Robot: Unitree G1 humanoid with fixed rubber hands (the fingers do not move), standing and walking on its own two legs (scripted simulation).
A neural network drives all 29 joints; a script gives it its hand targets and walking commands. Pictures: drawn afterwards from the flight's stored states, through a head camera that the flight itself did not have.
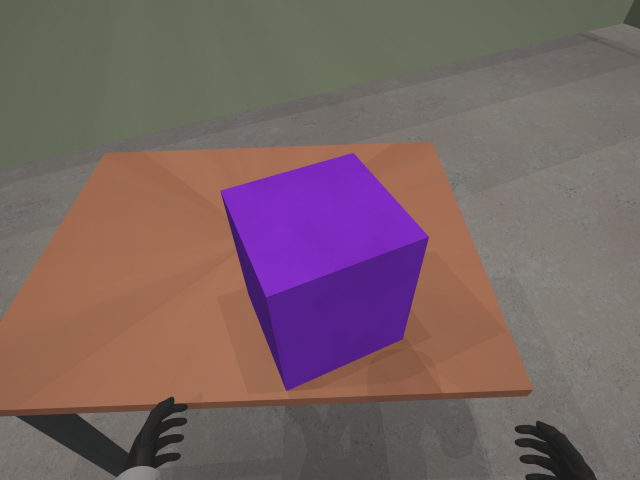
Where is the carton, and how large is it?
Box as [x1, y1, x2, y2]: [221, 153, 428, 390]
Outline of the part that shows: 353,153 221,190 222,198 248,294 286,390 401,339 403,335 428,236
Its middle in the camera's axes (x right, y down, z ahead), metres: +0.00 +0.05 +0.60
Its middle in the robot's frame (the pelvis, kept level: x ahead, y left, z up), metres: +0.42 +0.02 +0.00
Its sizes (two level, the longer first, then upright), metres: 0.210 0.200 0.250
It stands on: a table, 0.65 m high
